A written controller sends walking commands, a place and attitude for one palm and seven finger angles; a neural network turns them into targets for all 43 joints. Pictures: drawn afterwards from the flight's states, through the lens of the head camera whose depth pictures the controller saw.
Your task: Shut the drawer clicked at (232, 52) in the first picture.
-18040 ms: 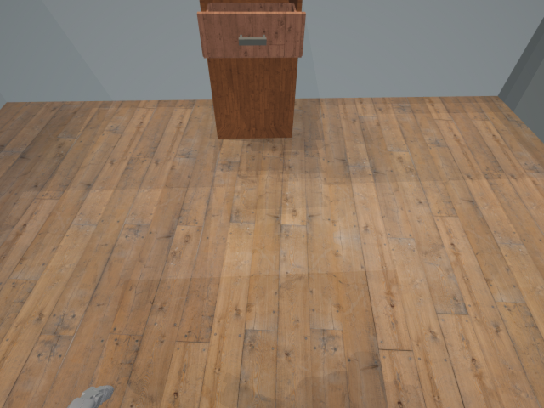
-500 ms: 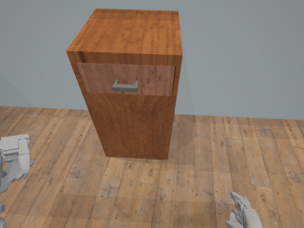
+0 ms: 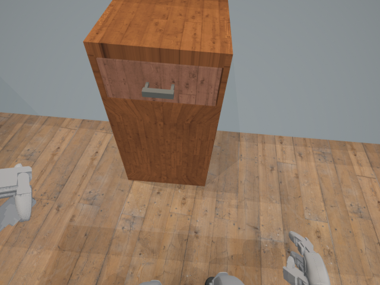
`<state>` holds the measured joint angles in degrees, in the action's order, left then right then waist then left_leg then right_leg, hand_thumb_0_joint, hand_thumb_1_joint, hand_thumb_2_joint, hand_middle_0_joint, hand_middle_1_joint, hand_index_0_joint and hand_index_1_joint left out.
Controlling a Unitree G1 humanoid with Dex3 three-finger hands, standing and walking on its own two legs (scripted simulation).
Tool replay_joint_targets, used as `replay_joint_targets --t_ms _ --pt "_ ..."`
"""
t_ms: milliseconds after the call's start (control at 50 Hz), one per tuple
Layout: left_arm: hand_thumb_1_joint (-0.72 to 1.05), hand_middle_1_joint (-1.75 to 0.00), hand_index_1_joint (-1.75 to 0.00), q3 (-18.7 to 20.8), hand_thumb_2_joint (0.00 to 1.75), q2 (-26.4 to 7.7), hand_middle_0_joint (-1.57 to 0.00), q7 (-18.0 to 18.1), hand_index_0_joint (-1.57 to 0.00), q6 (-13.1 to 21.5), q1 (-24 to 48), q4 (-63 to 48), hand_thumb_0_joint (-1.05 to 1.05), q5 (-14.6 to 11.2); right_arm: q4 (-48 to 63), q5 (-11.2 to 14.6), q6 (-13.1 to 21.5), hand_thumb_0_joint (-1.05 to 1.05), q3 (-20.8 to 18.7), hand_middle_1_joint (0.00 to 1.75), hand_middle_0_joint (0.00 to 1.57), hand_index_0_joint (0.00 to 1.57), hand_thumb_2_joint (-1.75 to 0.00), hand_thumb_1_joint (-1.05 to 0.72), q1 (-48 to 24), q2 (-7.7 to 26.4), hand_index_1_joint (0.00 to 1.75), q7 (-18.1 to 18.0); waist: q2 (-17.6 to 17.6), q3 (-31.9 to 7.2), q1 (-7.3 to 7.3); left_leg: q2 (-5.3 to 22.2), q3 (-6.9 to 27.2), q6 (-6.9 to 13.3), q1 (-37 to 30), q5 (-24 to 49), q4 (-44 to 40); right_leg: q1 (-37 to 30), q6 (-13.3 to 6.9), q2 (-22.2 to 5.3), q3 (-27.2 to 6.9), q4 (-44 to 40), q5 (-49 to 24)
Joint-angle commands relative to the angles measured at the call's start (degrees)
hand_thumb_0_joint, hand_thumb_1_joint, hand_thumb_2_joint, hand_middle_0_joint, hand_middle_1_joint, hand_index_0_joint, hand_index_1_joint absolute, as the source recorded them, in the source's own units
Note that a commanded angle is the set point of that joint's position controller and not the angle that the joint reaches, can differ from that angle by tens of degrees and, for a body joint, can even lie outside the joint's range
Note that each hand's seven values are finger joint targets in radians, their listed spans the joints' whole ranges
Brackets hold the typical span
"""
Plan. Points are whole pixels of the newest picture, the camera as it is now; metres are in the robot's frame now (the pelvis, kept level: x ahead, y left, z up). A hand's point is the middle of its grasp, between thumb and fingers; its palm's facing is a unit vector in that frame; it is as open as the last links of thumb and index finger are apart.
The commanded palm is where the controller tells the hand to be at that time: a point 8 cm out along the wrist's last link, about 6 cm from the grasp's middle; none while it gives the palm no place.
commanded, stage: step back with the hand held close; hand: left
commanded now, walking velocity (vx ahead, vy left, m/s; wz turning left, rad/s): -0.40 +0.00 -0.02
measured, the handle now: (159, 89) +0.71 +0.12 -0.03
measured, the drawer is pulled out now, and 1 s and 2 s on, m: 0.00 0.00 0.00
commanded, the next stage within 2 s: stop stepping back and stand still in 0.48 s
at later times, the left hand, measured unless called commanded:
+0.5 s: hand (28, 242) +0.15 +0.19 +0.20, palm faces +0.17 -0.79 -0.58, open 3.2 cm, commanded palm +0.09 +0.24 +0.20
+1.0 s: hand out of the picture +0.01 +0.21 +0.19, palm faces +0.37 -0.84 -0.40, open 3.2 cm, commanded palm -0.06 +0.26 +0.20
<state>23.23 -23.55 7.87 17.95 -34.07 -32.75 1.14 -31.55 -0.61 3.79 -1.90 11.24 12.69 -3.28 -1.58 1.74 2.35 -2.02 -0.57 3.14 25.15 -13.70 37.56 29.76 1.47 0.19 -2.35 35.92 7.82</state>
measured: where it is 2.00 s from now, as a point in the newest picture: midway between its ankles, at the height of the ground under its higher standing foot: outside the picture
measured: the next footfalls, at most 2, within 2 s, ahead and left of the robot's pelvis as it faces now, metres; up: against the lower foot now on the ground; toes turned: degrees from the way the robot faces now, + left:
right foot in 0.16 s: -0.10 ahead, -0.12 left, +0.00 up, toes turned -1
left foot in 0.48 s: +0.00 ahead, +0.05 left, +0.00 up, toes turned -4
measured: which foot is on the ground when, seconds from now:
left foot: down 0.00-0.32, up 0.34-0.46, down 0.48-0.74, up 0.76-0.94, down 0.96-1.00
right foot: up 0.00-0.14, down 0.16-0.96, up 0.98-1.00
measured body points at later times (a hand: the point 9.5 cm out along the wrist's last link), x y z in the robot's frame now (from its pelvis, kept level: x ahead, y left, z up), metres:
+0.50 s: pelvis -0.07 -0.02 +0.02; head -0.03 -0.01 +0.47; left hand +0.13 +0.24 +0.23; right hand +0.08 -0.30 -0.04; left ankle -0.03 +0.06 -0.72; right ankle -0.14 -0.12 -0.71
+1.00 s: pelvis -0.22 -0.01 +0.00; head -0.24 +0.00 +0.45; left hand -0.02 +0.26 +0.21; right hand -0.10 -0.27 -0.07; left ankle -0.19 +0.12 -0.72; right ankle -0.16 -0.14 -0.69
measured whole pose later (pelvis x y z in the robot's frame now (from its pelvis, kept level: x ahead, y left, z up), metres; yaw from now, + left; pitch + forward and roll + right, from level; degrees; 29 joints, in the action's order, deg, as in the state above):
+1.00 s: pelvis -0.22 -0.01 +0.00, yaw -5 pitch -1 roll +0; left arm 21.2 -21.5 9.9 12.3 -27.6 -28.5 0.9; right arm -35.2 -1.4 6.9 0.1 15.5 12.2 -6.0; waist -1.2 -2.6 1.7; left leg 1.0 -0.1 2.1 16.7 -19.3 35.3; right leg 28.9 0.4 -2.2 2.3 49.2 26.3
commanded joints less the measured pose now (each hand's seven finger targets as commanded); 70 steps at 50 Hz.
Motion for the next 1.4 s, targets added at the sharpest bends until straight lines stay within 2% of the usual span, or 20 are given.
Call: replay_joint_targets --t_ms 0,180,260,320,420,460,480,580,660,680,720,880,920,940,980,1100,1140,1180,1320,1380 --pt "0.90 -1.60 -1.60 10.16 0.90 -9.29 -1.40 1.79 -1.40 3.32 1.51 -14.82 0.00 -0.17 8.18 -0.16 5.06 0.00 -3.66 0.30 0.20 0.20 -0.90 -0.90 -3.35 7.38 0.30 -1.55 15.84 -9.11 -1.17 21.02 19.18 8.74 20.25 -18.42 -26.94 -24.01 0.52 4.81 -1.57 25.18 9.81" --pt "0.90 -1.60 -1.60 3.34 0.90 -7.31 -1.40 -0.22 -1.40 4.78 6.32 -11.22 0.00 -1.87 -0.13 -1.77 7.47 0.00 -2.25 0.30 0.20 0.20 -0.90 -0.90 -1.37 7.09 0.30 0.35 10.93 -16.56 -1.41 12.28 4.48 0.74 -29.14 53.34 -7.49 -7.91 -0.21 0.99 0.71 -11.11 -10.93" --pt "0.90 -1.60 -1.60 9.67 0.90 -12.46 -1.40 -0.36 -1.40 3.44 -2.36 -16.86 0.00 -3.88 5.84 0.06 4.56 0.00 -1.54 0.30 0.20 0.20 -0.90 -0.90 -4.63 5.44 0.30 0.29 -2.67 -29.56 -2.71 7.16 -3.60 -0.64 -28.91 42.84 -3.59 -19.20 5.37 -2.93 0.42 -10.68 -45.38" --pt "0.90 -1.60 -1.60 15.98 0.90 -15.72 -1.40 -0.41 -1.40 2.22 -9.48 -15.69 0.00 -5.45 10.92 2.37 2.37 0.00 0.03 0.30 0.20 0.20 -0.90 -0.90 -9.42 4.12 0.30 -0.48 -14.73 -23.07 -5.20 0.00 -3.81 -2.65 3.79 -7.42 3.64 -35.82 5.68 -12.96 -3.68 -9.81 -71.29" --pt "0.90 -1.60 -1.60 10.47 0.90 -10.33 -1.40 -0.81 -1.40 -0.66 -9.10 -10.47 0.00 -5.41 7.40 0.50 0.45 0.00 1.06 0.30 0.20 0.20 -0.90 -0.90 -8.02 5.01 0.30 -2.60 3.44 -12.16 -1.69 1.50 -2.14 -3.26 -4.93 13.51 -9.78 -22.88 -1.15 -8.51 -0.18 -7.59 -51.72" --pt "0.90 -1.60 -1.60 6.39 0.90 -9.13 -1.40 -1.54 -1.40 -0.74 -5.36 -10.64 0.00 -5.28 5.50 0.57 1.31 0.00 -0.66 0.30 0.20 0.20 -0.90 -0.90 -4.98 7.36 0.30 -2.24 12.48 -14.58 -1.04 11.51 6.98 0.68 -24.98 58.79 -15.38 -8.25 2.07 0.64 3.71 1.33 -6.61" --pt "0.90 -1.60 -1.60 4.48 0.90 -8.80 -1.40 -1.92 -1.40 -0.54 -4.85 -9.81 0.00 -5.33 5.34 0.28 2.37 0.00 -1.74 0.30 0.20 0.20 -0.90 -0.90 -3.31 8.04 0.30 -1.30 13.71 -15.84 -1.25 17.36 11.49 3.30 -28.78 59.18 -18.00 -3.13 1.59 2.25 0.52 9.16 19.30" --pt "0.90 -1.60 -1.60 4.48 0.90 -8.64 -1.40 -0.03 -1.40 -2.89 -5.37 -10.46 0.00 -4.46 5.61 -0.06 5.25 0.00 -1.65 0.30 0.20 0.20 -0.90 -0.90 -2.40 7.05 0.30 -0.63 8.73 -12.47 -3.07 17.33 9.90 5.19 -19.94 36.19 -19.53 -7.59 -0.04 -0.29 0.00 8.09 16.88" --pt "0.90 -1.60 -1.60 7.06 0.90 -10.65 -1.40 1.12 -1.40 -3.41 -5.03 -15.95 0.00 -2.92 9.86 0.52 4.56 0.00 -1.09 0.30 0.20 0.20 -0.90 -0.90 -5.94 8.05 0.30 -1.61 11.86 -6.66 -2.98 11.35 6.05 2.52 11.72 -22.97 -25.58 -31.71 -1.02 0.51 4.30 -2.39 13.41" --pt "0.90 -1.60 -1.60 7.62 0.90 -11.31 -1.40 1.40 -1.40 -3.26 -4.02 -15.66 0.00 -2.01 10.38 0.38 4.34 0.00 -1.09 0.30 0.20 0.20 -0.90 -0.90 -6.13 7.46 0.30 -1.84 7.94 -4.60 -2.74 7.10 2.72 0.52 14.42 -25.69 -19.04 -30.37 -2.30 -2.09 0.86 -8.37 19.98" --pt "0.90 -1.60 -1.60 7.67 0.90 -12.80 -1.40 1.90 -1.40 -2.95 -0.07 -14.95 0.00 -2.16 8.53 0.00 3.81 0.00 -1.55 0.30 0.20 0.20 -0.90 -0.90 -4.70 6.21 0.30 -1.83 -11.84 -0.45 -2.63 -0.38 1.24 -4.12 -1.24 -13.70 18.77 3.62 -11.86 -22.70 -28.90 -33.50 47.58" --pt "0.90 -1.60 -1.60 0.97 0.90 -6.02 -1.40 2.42 -1.40 -3.59 8.87 -5.13 0.00 -1.34 3.41 -0.61 4.99 0.00 0.16 0.30 0.20 0.20 -0.90 -0.90 -0.82 5.86 0.30 -3.66 1.32 -0.68 0.04 2.84 -3.77 -0.66 -13.10 -13.66 -6.80 1.45 -4.98 -10.90 -1.48 -14.68 35.26" --pt "0.90 -1.60 -1.60 1.00 0.90 -5.62 -1.40 2.72 -1.40 -2.77 11.46 -7.93 0.00 -0.86 4.49 -0.65 6.05 0.00 0.06 0.30 0.20 0.20 -0.90 -0.90 0.30 8.36 0.30 -3.65 21.02 0.81 0.20 14.43 19.94 5.87 -7.66 -33.60 -25.53 1.24 -0.57 0.03 6.27 13.00 24.67" --pt "0.90 -1.60 -1.60 1.93 0.90 -6.97 -1.40 2.72 -1.40 -2.49 10.96 -8.36 0.00 -0.33 5.84 -0.21 6.58 0.00 0.10 0.30 0.20 0.20 -0.90 -0.90 0.30 7.17 0.30 -3.36 20.78 2.91 0.47 21.37 30.09 10.06 -4.11 -33.64 -30.31 3.86 0.10 0.89 5.87 27.32 20.52" --pt "0.90 -1.60 -1.60 5.56 0.90 -9.00 -1.40 1.51 -1.40 -1.84 5.43 -7.38 0.00 -0.84 5.46 -0.10 6.75 0.00 -0.80 0.30 0.20 0.20 -0.90 -0.90 -0.92 5.69 0.30 -1.66 10.31 -1.85 -1.03 20.45 27.06 10.70 -4.07 -24.47 -26.90 2.52 0.08 -1.03 3.33 33.59 18.15" --pt "0.90 -1.60 -1.60 5.80 0.90 -9.42 -1.40 2.05 -1.40 -2.31 -1.54 -10.93 0.00 -0.87 6.05 -0.63 5.18 0.00 -0.13 0.30 0.20 0.20 -0.90 -0.90 -3.87 5.98 0.30 -1.35 11.57 -1.25 -3.54 10.51 5.59 1.08 18.72 -26.31 -11.44 -32.70 -4.46 -0.69 4.91 -4.17 22.17" --pt "0.90 -1.60 -1.60 7.06 0.90 -11.29 -1.40 1.70 -1.40 -3.06 1.37 -10.44 0.00 -1.28 5.73 0.18 4.51 0.00 -1.37 0.30 0.20 0.20 -0.90 -0.90 -3.50 5.28 0.30 -1.13 -15.96 -0.04 -3.23 0.57 -0.32 -2.12 21.04 -18.19 26.89 -20.77 -13.15 -23.19 -33.41 -28.53 40.09" --pt "0.90 -1.60 -1.60 11.20 0.90 -15.56 -1.40 1.00 -1.40 -0.74 7.76 -12.91 0.00 -2.04 2.75 -1.20 5.63 0.00 -1.45 0.30 0.20 0.20 -0.90 -0.90 -0.95 6.24 0.30 -0.88 -8.13 -3.93 0.27 5.20 2.04 -3.46 14.06 -6.85 31.97 -16.17 -14.12 -22.12 -25.37 -25.54 23.57" --pt "0.90 -1.60 -1.60 3.23 0.90 -6.38 -1.40 1.50 -1.40 -1.61 5.31 -6.31 0.00 -1.98 1.80 -0.67 7.24 0.00 -0.01 0.30 0.20 0.20 -0.90 -0.90 -1.29 4.55 0.30 -3.67 -3.94 -1.30 -1.01 2.90 -6.99 -1.04 -14.27 -8.31 -4.95 -1.46 -7.46 -11.93 -4.02 -18.90 34.82" --pt "0.90 -1.60 -1.60 2.43 0.90 -5.79 -1.40 1.72 -1.40 -0.72 9.58 -9.84 0.00 -1.54 3.31 -0.52 8.36 0.00 -0.24 0.30 0.20 0.20 -0.90 -0.90 -1.44 7.40 0.30 -3.79 14.79 0.79 -0.92 16.37 16.81 5.30 -14.02 -19.37 -22.73 0.71 -1.93 -2.04 3.45 6.05 21.62"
